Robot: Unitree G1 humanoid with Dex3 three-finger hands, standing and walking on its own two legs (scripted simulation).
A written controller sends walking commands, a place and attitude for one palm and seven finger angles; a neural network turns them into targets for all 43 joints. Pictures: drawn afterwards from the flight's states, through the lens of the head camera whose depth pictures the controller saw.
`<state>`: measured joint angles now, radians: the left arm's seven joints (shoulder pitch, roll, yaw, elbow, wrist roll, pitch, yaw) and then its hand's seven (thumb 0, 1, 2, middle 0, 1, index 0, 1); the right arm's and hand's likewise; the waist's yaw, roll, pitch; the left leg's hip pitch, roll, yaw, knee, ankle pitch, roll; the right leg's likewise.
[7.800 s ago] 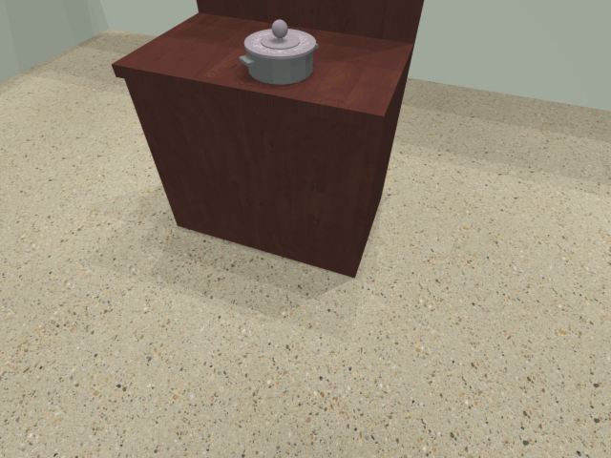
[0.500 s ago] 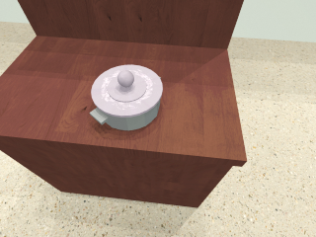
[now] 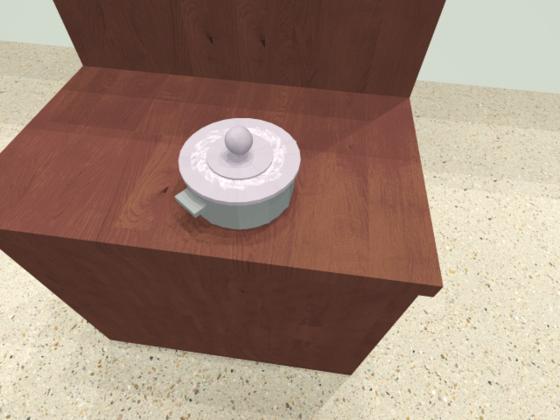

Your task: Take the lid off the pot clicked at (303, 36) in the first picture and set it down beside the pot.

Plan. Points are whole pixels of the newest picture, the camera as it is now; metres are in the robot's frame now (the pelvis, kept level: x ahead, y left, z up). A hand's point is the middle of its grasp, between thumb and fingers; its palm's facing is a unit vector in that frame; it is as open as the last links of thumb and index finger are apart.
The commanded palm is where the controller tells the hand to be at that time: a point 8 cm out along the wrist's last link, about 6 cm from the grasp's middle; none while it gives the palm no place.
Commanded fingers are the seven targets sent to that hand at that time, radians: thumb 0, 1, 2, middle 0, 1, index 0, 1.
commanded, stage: lift the closed hand beside the body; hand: left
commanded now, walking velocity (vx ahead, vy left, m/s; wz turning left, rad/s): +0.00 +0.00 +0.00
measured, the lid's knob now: (238, 140) +0.50 +0.11 +0.10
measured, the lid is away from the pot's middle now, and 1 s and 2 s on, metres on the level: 0.00 0.00 0.00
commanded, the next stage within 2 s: raise the hand higher, near the body in 0.56 s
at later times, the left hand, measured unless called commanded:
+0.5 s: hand out of the picture +0.08 +0.20 +0.00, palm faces +0.31 -0.91 -0.28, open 3.2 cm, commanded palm +0.04 +0.24 +0.03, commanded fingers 0.00 0.90 0.90 -1.30 -1.50 -1.30 -1.50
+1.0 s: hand out of the picture +0.11 +0.21 +0.06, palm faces +0.28 -0.86 -0.42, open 3.1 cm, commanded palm +0.05 +0.24 +0.10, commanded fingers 0.00 0.90 0.90 -1.30 -1.50 -1.30 -1.50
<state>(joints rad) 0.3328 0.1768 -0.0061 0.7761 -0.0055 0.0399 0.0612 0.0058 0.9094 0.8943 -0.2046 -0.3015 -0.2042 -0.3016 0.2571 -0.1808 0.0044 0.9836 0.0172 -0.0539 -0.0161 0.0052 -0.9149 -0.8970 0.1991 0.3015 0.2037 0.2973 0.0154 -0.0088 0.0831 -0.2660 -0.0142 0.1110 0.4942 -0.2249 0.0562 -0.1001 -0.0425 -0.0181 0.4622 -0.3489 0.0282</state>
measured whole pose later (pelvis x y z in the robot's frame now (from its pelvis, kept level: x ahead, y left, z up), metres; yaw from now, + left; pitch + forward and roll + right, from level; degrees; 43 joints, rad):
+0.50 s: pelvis -0.05 -0.03 +0.00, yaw +3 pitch -5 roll -2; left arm 0.56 0.24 0.09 -0.03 -0.04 -0.06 0.08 0.01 0.90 0.89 -1.05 -1.22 -1.05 -1.22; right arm 0.16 -0.22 0.02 0.54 0.01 -0.13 -0.07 0.01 -0.90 -0.90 0.20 0.30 0.20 0.30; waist 0.06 0.03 0.05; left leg -0.24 0.03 0.02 0.45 -0.12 0.02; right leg -0.05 0.02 -0.09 0.40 -0.27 -0.02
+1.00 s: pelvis -0.01 -0.03 +0.01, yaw +1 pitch -4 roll +0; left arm 0.75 0.29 0.18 -0.31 -0.02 -0.09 0.07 0.01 0.90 0.89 -1.29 -1.49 -1.29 -1.49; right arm 0.20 -0.21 0.00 0.61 0.01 -0.14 -0.07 0.01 -0.90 -0.90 0.20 0.30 0.20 0.30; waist 0.06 0.05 0.02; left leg -0.18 0.02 0.07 0.43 -0.17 0.02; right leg 0.00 0.00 -0.05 0.37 -0.30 -0.01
